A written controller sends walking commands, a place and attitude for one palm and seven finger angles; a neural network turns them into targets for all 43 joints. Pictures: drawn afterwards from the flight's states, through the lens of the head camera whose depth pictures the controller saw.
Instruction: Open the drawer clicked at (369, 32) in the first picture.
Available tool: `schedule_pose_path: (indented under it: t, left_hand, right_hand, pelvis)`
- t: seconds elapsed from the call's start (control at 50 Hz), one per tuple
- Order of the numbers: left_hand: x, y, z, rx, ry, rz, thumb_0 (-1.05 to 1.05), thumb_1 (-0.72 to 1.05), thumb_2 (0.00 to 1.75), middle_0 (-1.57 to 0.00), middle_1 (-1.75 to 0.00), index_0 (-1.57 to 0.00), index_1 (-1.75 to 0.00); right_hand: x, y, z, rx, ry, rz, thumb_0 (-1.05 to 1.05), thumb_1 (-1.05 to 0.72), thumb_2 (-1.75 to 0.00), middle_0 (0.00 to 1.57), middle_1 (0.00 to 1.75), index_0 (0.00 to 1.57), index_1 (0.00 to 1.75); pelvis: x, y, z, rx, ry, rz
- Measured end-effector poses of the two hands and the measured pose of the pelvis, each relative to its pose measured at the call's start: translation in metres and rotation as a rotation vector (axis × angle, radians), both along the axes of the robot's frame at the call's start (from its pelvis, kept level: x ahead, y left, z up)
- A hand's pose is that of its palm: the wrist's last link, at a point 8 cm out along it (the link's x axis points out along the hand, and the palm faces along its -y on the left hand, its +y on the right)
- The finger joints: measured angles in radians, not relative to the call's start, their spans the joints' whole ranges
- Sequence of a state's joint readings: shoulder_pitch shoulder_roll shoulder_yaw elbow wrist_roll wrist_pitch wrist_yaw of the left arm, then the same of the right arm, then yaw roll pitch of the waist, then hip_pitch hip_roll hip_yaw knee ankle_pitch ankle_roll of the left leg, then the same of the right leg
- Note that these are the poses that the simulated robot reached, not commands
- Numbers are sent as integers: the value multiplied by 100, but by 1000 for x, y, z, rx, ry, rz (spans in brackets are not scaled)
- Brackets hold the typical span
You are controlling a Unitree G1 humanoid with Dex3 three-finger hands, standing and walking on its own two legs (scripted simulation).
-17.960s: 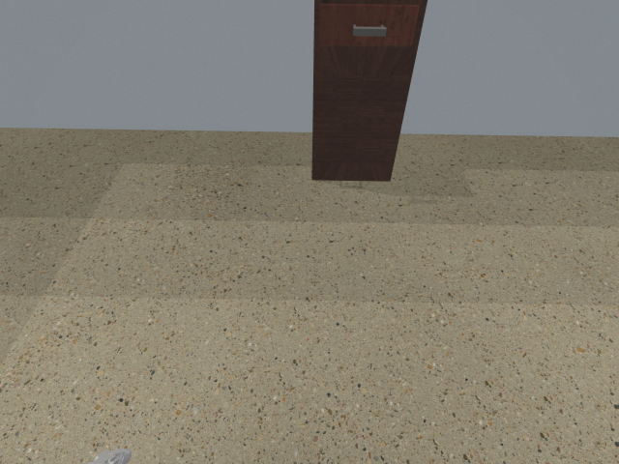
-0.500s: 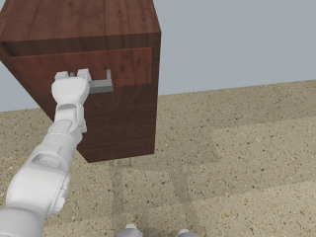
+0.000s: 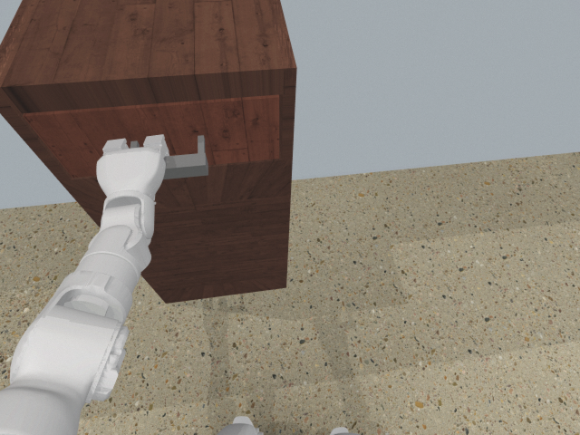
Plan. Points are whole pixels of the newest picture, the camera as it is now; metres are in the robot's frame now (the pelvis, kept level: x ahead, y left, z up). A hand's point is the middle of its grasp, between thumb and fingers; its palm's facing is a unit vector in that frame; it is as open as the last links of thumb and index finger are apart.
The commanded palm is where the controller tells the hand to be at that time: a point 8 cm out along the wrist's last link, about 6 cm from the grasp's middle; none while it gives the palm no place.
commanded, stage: close the thumb around the handle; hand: left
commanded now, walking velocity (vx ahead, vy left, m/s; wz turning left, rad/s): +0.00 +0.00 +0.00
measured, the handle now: (167, 156) +0.52 +0.19 +0.03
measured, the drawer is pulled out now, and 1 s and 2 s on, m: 0.00 0.02 0.11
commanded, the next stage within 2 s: pull the drawer open in 0.10 s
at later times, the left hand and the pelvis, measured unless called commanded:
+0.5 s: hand (145, 198) +0.46 +0.22 +0.01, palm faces -0.06 -0.05 -1.00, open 6.0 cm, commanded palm +0.42 +0.18 +0.06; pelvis +0.01 +0.01 +0.01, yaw -2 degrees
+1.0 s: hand (144, 204) +0.45 +0.22 +0.01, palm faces -0.06 -0.03 -1.00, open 6.0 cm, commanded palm +0.43 +0.18 +0.06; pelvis +0.00 +0.01 +0.00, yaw +0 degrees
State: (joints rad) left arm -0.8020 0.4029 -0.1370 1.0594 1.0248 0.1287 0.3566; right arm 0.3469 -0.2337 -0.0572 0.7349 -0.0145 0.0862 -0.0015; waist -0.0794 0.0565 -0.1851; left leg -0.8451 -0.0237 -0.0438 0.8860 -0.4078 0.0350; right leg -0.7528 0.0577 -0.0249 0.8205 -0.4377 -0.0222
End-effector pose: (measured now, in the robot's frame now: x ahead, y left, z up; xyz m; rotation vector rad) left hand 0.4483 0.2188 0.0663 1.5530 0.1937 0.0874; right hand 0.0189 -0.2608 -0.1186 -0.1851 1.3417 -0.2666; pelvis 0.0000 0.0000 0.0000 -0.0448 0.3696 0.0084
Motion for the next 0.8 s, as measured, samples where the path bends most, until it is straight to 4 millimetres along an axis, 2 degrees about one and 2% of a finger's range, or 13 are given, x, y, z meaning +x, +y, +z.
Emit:
schedule_pose_path:
  t: [0.3,0.46,0.54,0.62,0.8]
  left_hand:
    - [0,0,-1,-10,-1,0,1,69,80,-31,-129,-34,-135]
    - [-3,1,-1,-30,-1,-9,1,71,79,-28,-131,-32,-135]
    - [-11,1,-2,-41,-10,-17,1,71,79,-28,-132,-31,-135]
    - [-20,1,-3,-45,-25,-23,0,72,80,-28,-133,-30,-135]
    - [-20,0,-3,-15,-33,-19,0,69,82,-32,-131,-33,-135]
  right_hand:
    - [-7,-1,3,-10,-1,-20,0,-90,-90,20,30,20,30]
    - [-6,6,5,5,-3,-44,0,-90,-90,20,30,20,30]
    - [4,11,6,24,-16,-46,0,-90,-90,20,30,20,30]
    - [23,16,5,38,-41,-25,0,-90,-90,20,30,20,30]
    - [59,17,3,30,-102,47,0,-90,-90,20,30,20,30]
  pelvis:
    - [-3,1,0,-1,-1,-8]
    - [4,6,4,1,-8,-30]
    - [12,9,7,1,-15,-38]
    - [18,12,9,1,-26,-32]
    - [11,11,5,1,-27,-1]
